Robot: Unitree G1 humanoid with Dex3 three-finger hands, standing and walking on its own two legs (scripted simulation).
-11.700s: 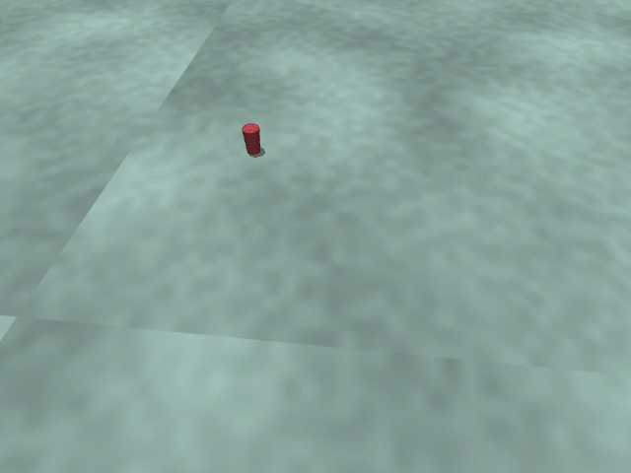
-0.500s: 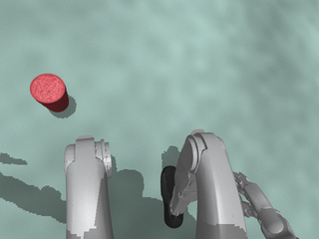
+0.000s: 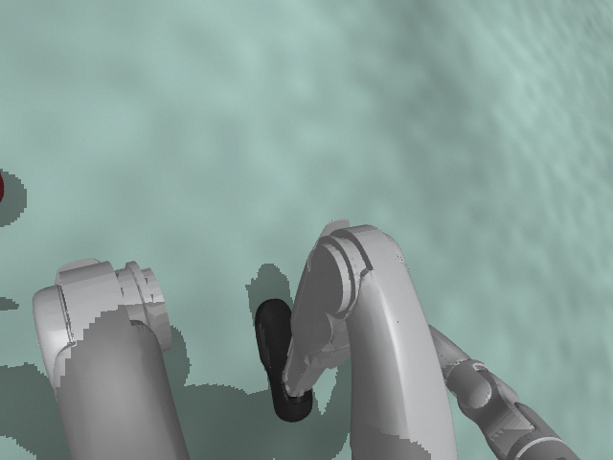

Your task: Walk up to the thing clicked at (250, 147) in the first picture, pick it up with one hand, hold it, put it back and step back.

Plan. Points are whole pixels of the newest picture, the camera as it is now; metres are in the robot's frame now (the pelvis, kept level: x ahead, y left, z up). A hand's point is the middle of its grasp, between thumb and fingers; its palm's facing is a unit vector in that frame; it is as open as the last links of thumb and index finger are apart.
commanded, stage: close in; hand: left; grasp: from the side
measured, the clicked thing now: out of the picture +0.46 +0.31 -0.22
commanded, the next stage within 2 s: rest palm in 0.42 s
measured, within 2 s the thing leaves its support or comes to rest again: leaves its support in 1.52 s
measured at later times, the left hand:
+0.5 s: hand out of the picture +0.40 +0.29 -0.18, palm faces +0.39 -0.92 +0.02, open 17.5 cm
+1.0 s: hand out of the picture +0.43 +0.29 -0.19, palm faces +0.42 -0.91 -0.01, open 12.3 cm
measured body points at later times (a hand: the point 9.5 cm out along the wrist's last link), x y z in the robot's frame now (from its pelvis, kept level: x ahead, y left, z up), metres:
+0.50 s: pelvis -0.01 +0.01 -0.01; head +0.21 +0.19 +0.33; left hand +0.38 +0.34 -0.18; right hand +0.15 -0.25 -0.03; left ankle +0.08 +0.12 -0.25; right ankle +0.14 -0.13 -0.25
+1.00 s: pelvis -0.01 +0.01 +0.00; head +0.23 +0.20 +0.32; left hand +0.40 +0.34 -0.19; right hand +0.15 -0.24 -0.03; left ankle +0.08 +0.12 -0.25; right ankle +0.14 -0.13 -0.25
